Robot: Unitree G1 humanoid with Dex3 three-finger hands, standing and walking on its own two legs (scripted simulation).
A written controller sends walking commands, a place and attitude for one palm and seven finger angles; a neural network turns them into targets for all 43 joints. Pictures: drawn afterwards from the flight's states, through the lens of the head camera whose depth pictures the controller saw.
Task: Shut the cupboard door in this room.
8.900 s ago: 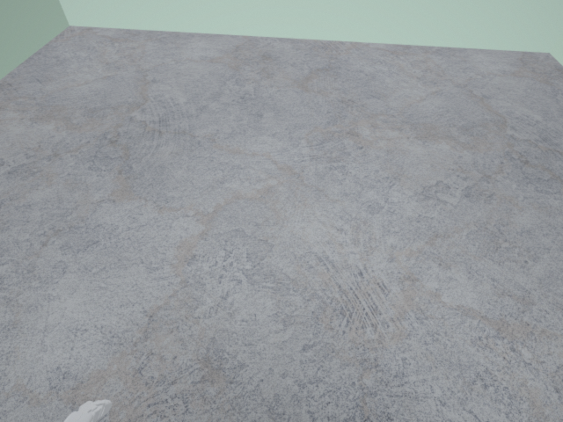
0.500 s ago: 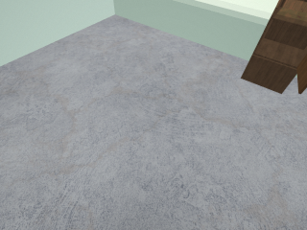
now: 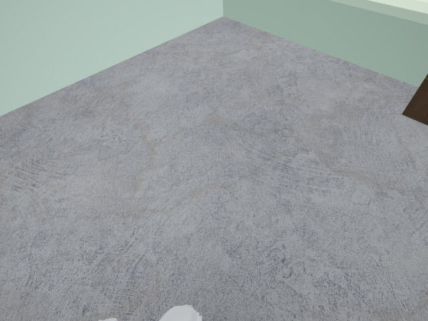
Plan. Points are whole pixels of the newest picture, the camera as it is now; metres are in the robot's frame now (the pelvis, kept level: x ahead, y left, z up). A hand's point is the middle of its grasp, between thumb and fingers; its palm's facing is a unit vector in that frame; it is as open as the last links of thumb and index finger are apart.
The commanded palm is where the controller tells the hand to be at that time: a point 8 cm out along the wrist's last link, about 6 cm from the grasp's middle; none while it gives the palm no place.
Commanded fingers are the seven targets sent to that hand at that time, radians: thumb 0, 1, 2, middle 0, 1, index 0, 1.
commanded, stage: turn or walk to find it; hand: left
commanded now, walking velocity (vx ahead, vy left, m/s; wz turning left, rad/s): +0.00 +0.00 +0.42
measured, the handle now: out of the picture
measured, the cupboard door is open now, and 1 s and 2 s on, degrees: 99 99 99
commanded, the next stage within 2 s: none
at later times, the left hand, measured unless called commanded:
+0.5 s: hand out of the picture -0.03 +0.26 -0.18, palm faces +0.26 -0.93 -0.26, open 7.4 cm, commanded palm none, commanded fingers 0.00 0.90 0.90 -0.20 -0.30 -0.20 -0.30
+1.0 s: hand out of the picture +0.00 +0.19 -0.15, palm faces +0.42 -0.87 -0.26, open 7.4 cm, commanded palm none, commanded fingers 0.00 0.90 0.90 -0.20 -0.30 -0.20 -0.30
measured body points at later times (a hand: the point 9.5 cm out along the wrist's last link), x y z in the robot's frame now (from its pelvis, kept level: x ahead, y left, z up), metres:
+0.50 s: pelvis +0.00 +0.03 +0.00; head +0.04 +0.06 +0.45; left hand -0.04 +0.30 -0.16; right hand +0.16 -0.17 -0.13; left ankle -0.05 +0.13 -0.74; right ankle -0.01 -0.11 -0.67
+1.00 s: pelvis +0.01 -0.02 +0.00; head +0.05 -0.03 +0.45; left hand -0.02 +0.23 -0.13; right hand +0.15 -0.24 -0.16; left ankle -0.09 +0.11 -0.66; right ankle +0.04 -0.10 -0.74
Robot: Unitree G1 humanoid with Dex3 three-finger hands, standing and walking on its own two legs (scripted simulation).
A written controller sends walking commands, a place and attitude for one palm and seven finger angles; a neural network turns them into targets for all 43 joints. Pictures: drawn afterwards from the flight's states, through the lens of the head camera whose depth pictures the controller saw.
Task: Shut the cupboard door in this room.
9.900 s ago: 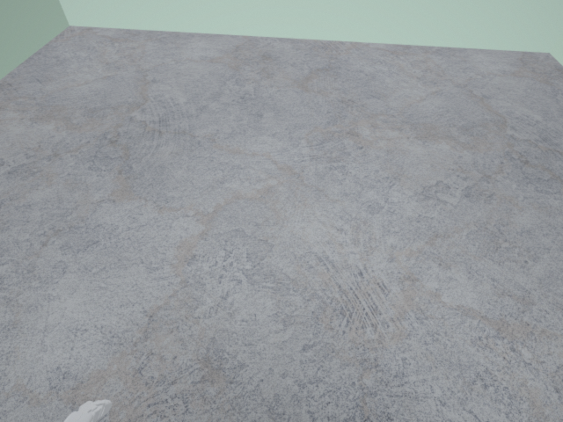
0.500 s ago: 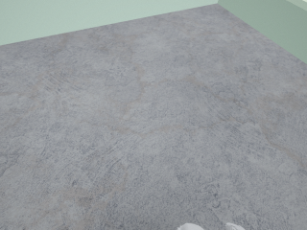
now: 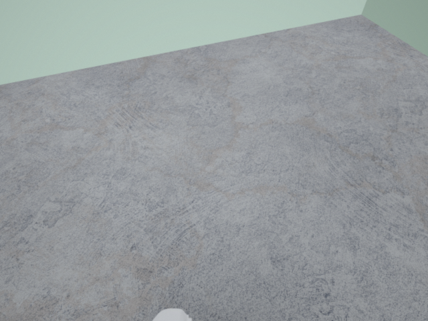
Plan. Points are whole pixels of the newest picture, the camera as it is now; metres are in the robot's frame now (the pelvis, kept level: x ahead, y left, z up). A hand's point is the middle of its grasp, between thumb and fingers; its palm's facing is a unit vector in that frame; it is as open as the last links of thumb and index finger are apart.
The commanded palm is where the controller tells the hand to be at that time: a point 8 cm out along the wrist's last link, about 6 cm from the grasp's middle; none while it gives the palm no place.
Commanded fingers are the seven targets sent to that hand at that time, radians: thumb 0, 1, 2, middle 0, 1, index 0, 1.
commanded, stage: turn or walk to find it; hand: left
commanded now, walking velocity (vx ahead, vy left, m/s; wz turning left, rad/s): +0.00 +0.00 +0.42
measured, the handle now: out of the picture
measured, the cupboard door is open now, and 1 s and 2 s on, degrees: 99 99 99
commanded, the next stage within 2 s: none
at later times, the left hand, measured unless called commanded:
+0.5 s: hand out of the picture +0.01 +0.26 -0.17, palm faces +0.23 -0.94 -0.25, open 7.4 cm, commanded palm none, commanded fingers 0.00 0.90 0.90 -0.20 -0.30 -0.20 -0.30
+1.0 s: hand out of the picture -0.06 +0.18 -0.16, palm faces +0.42 -0.87 -0.25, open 7.4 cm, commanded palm none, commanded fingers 0.00 0.90 0.90 -0.20 -0.30 -0.20 -0.30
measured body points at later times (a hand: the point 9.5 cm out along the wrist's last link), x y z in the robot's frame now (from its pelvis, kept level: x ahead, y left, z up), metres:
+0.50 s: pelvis -0.01 +0.04 +0.00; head +0.01 +0.06 +0.45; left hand +0.00 +0.31 -0.15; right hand +0.12 -0.18 -0.14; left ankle -0.02 +0.14 -0.74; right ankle -0.01 -0.11 -0.68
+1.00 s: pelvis -0.03 -0.01 +0.00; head +0.01 -0.01 +0.45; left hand -0.08 +0.23 -0.14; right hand +0.11 -0.24 -0.16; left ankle -0.12 +0.12 -0.68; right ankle +0.01 -0.10 -0.74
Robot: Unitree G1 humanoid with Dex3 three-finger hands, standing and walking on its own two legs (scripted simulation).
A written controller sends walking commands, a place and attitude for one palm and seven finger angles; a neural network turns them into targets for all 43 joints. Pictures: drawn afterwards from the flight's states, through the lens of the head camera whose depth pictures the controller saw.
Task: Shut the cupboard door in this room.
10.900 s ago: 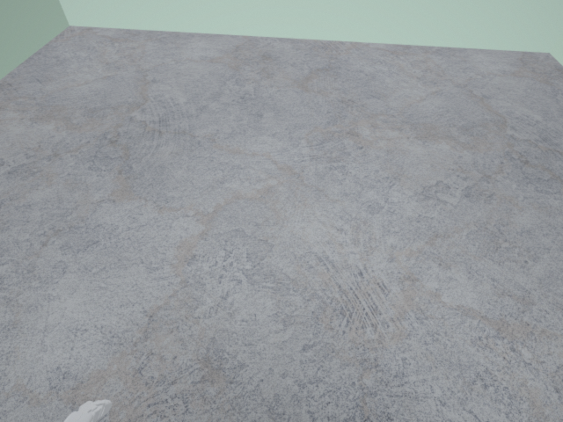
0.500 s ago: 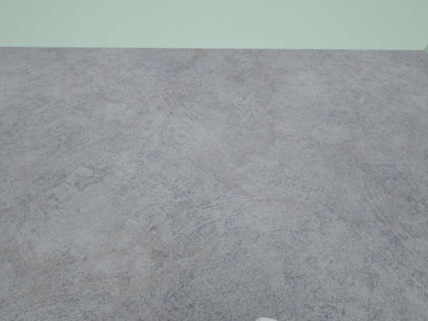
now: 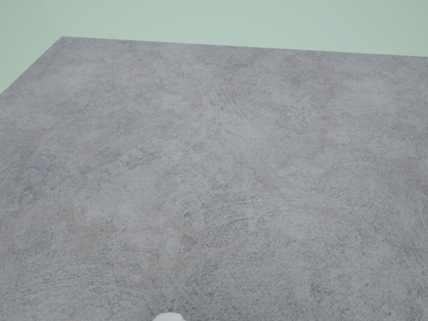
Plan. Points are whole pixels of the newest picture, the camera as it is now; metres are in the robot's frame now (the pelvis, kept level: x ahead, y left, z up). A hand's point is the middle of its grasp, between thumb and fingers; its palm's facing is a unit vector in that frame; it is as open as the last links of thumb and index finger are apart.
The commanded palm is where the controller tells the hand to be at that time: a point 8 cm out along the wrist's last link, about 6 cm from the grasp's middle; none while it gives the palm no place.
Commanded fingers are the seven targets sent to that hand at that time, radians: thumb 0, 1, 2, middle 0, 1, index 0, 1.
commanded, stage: turn or walk to find it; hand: left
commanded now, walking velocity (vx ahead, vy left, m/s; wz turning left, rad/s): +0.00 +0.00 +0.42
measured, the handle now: out of the picture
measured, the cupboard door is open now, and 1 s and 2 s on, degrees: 99 99 99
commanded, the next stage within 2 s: none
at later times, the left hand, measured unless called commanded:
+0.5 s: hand out of the picture +0.04 +0.23 -0.16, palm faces +0.22 -0.94 -0.28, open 7.4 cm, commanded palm none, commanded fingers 0.00 0.90 0.90 -0.20 -0.30 -0.20 -0.30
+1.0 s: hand out of the picture -0.10 +0.20 -0.18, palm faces +0.46 -0.86 -0.24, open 7.4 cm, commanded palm none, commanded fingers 0.00 0.90 0.90 -0.20 -0.30 -0.20 -0.30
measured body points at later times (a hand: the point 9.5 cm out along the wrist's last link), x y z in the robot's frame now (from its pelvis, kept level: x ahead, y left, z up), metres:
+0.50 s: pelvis -0.01 +0.01 -0.01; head +0.02 +0.00 +0.44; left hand +0.03 +0.28 -0.14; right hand +0.11 -0.21 -0.16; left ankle -0.03 +0.14 -0.74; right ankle +0.00 -0.10 -0.73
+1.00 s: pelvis -0.03 +0.01 -0.01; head +0.00 +0.03 +0.44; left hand -0.12 +0.24 -0.16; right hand +0.15 -0.20 -0.15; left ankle -0.10 +0.11 -0.74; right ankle +0.01 -0.10 -0.74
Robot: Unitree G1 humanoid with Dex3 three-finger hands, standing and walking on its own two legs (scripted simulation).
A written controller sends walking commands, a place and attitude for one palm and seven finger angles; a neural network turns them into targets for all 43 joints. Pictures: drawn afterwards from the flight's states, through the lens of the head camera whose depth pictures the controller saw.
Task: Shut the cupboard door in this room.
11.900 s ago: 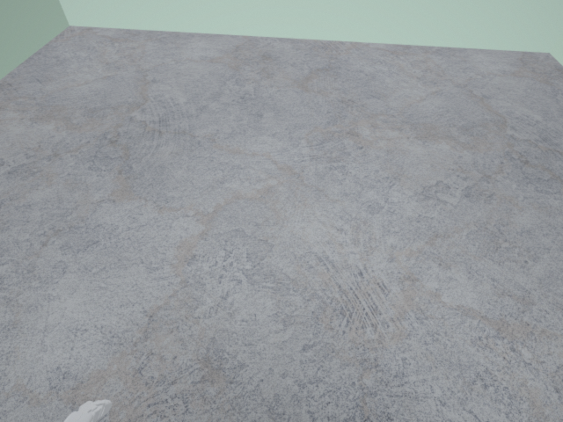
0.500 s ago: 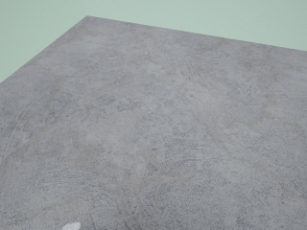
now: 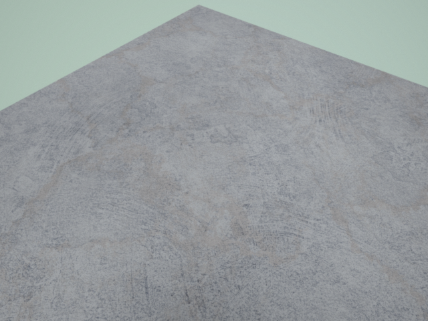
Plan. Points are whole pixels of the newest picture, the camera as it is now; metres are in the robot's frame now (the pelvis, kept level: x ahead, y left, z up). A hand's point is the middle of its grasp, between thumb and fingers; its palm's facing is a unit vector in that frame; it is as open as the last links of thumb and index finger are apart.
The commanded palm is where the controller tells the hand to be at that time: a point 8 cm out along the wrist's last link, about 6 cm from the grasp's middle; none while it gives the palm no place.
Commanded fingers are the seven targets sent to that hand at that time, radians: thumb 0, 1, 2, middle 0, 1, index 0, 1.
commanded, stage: turn or walk to find it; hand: left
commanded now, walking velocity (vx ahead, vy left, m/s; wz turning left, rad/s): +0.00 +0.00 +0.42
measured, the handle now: out of the picture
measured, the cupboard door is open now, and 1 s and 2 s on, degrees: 99 99 99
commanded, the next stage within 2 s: none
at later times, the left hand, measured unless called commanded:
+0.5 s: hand out of the picture +0.06 +0.19 -0.14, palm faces +0.18 -0.94 -0.28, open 7.4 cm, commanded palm none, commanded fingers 0.00 0.90 0.90 -0.20 -0.30 -0.20 -0.30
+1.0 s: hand out of the picture -0.11 +0.21 -0.18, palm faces +0.45 -0.86 -0.25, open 7.4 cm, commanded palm none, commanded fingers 0.00 0.90 0.90 -0.20 -0.30 -0.20 -0.30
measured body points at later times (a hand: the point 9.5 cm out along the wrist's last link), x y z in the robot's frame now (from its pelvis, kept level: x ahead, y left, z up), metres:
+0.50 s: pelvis -0.01 -0.02 +0.00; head +0.02 -0.04 +0.45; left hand +0.05 +0.24 -0.12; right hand +0.08 -0.26 -0.16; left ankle -0.02 +0.11 -0.71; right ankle +0.01 -0.12 -0.73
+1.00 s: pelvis -0.04 +0.00 +0.00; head -0.02 +0.04 +0.45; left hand -0.13 +0.25 -0.16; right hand +0.14 -0.19 -0.13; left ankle -0.09 +0.09 -0.73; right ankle -0.01 -0.13 -0.68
